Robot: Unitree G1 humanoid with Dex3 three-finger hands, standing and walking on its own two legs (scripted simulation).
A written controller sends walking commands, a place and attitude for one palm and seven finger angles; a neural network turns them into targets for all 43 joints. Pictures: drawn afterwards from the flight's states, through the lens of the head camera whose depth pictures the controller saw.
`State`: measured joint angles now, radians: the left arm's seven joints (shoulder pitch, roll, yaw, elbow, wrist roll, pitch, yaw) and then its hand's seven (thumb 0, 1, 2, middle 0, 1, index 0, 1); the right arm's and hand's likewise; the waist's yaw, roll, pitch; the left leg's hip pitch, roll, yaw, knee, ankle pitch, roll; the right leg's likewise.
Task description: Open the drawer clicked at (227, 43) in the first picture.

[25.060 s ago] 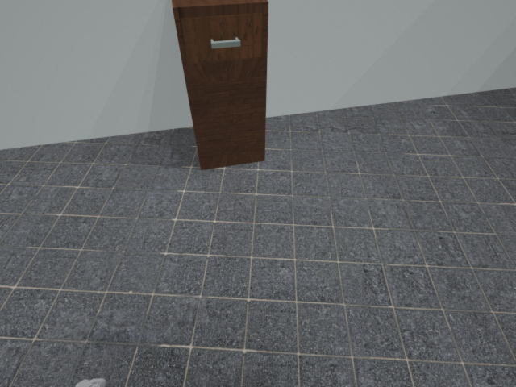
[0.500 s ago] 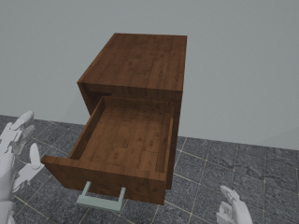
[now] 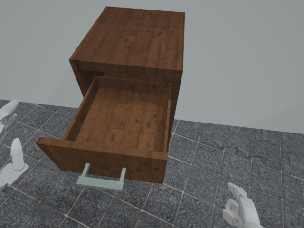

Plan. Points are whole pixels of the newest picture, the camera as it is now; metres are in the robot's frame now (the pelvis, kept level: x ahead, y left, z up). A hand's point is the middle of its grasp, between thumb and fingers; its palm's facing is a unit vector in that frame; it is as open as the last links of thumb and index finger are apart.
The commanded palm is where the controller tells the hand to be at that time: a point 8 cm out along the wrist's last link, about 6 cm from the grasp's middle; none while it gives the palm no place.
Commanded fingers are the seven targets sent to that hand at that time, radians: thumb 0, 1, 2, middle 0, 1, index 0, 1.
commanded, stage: step back with the hand held close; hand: left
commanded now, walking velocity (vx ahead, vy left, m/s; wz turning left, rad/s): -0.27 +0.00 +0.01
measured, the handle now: (103, 176) +0.25 +0.16 -0.04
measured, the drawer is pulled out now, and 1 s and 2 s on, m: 0.30 0.30 0.30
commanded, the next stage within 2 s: stop stepping back and stand still in 0.88 s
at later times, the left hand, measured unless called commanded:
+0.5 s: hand (18, 186) +0.16 +0.23 +0.17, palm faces +0.31 -0.82 -0.48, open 7.4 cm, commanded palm +0.09 +0.27 +0.18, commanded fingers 0.00 0.90 0.90 -0.20 -0.30 -0.20 -0.30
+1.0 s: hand out of the picture +0.04 +0.20 +0.16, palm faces +0.37 -0.83 -0.42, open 7.4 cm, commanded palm -0.04 +0.25 +0.18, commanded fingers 0.00 0.90 0.90 -0.20 -0.30 -0.20 -0.30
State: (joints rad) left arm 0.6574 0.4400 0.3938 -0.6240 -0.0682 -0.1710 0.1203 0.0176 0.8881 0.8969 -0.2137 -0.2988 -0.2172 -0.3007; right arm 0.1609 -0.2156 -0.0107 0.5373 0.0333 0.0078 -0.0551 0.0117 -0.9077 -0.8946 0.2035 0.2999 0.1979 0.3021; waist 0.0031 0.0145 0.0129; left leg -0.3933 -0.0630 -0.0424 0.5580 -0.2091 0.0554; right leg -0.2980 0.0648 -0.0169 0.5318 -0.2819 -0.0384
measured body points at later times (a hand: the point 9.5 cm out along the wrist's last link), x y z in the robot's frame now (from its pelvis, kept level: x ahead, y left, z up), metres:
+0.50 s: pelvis -0.05 +0.00 -0.01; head +0.00 +0.02 +0.44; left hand +0.14 +0.28 +0.19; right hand +0.14 -0.23 -0.08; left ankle +0.05 +0.08 -0.73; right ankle -0.11 -0.12 -0.73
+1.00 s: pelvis -0.15 -0.04 +0.00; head -0.11 -0.01 +0.45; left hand +0.02 +0.25 +0.18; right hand +0.05 -0.28 -0.07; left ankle -0.17 +0.10 -0.73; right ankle -0.12 -0.12 -0.73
